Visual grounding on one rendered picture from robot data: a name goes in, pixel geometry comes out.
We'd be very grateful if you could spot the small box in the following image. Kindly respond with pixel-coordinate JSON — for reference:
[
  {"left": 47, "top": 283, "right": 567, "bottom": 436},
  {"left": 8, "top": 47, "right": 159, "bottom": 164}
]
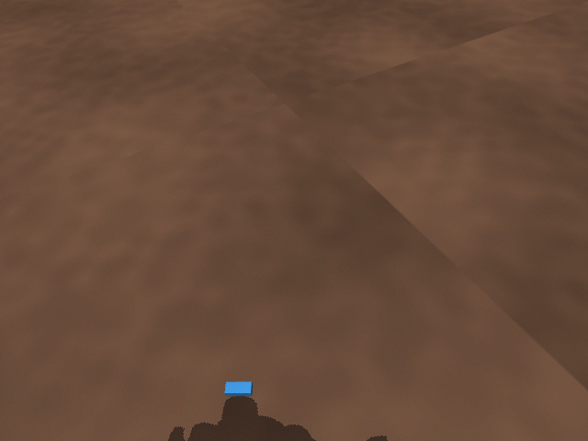
[{"left": 224, "top": 382, "right": 253, "bottom": 396}]

